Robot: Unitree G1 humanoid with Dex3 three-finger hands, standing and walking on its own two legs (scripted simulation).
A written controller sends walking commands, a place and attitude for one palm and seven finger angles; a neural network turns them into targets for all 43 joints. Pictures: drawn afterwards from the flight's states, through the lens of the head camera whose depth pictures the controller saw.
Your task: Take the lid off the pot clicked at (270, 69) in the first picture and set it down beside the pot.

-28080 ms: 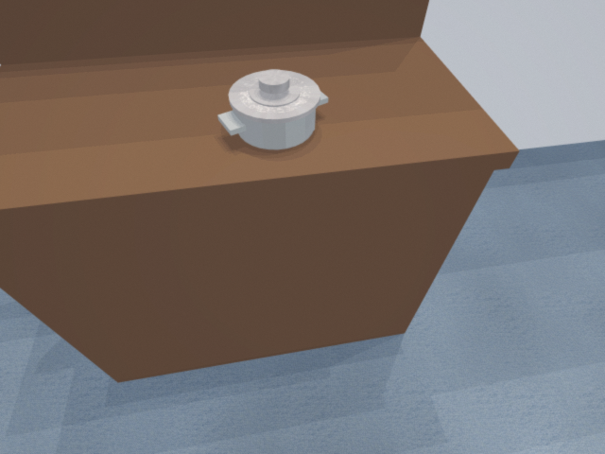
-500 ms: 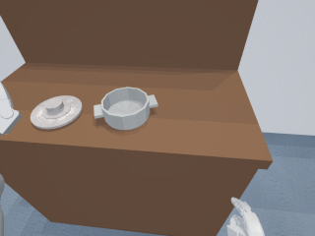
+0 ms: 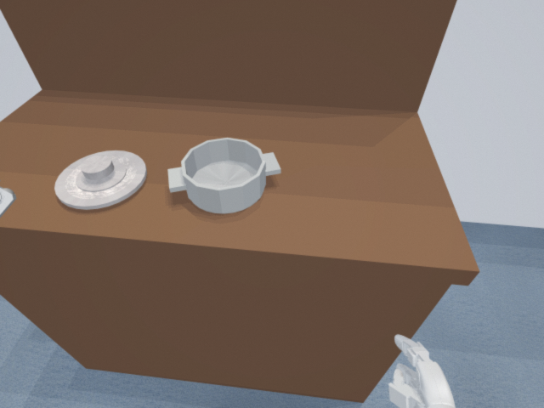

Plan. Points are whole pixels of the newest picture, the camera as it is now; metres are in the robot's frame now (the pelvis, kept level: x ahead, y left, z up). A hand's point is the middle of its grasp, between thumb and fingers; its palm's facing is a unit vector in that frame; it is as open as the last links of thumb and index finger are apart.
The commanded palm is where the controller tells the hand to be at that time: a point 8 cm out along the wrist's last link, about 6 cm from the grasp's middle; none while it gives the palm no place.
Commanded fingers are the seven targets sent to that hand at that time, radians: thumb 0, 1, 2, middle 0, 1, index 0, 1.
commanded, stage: step back with the hand held close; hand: left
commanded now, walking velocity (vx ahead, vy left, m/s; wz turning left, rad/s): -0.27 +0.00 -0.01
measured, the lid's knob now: (97, 167) +0.46 +0.38 +0.10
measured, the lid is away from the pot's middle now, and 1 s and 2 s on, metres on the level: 0.23 0.23 0.23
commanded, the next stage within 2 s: stop stepping back and stand still in 1.02 s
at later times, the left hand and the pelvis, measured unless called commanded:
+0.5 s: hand out of the picture +0.13 +0.24 +0.29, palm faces +0.51 -0.75 -0.42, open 7.4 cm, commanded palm +0.07 +0.30 +0.28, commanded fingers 0.00 0.90 0.90 -0.20 -0.30 -0.20 -0.30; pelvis -0.06 +0.02 -0.01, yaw -1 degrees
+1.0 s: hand out of the picture +0.02 +0.25 +0.29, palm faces +0.44 -0.80 -0.41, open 7.4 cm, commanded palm -0.03 +0.32 +0.28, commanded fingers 0.00 0.90 0.90 -0.20 -0.30 -0.20 -0.30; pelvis -0.17 +0.05 -0.02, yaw -2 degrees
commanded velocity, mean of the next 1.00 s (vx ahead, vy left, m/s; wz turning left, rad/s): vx -0.32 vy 0.00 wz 0.02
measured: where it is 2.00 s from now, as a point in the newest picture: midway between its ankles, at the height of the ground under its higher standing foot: outside the picture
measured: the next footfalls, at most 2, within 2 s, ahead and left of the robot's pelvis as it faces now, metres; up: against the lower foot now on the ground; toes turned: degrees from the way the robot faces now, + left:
right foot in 0.86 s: -0.14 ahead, -0.09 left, +0.00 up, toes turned -1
left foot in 1.04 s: -0.09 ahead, +0.14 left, +0.00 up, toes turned -3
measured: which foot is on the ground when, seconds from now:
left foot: down 0.00-0.92, up 0.94-1.00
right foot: down 0.00-0.66, up 0.68-0.84, down 0.86-1.00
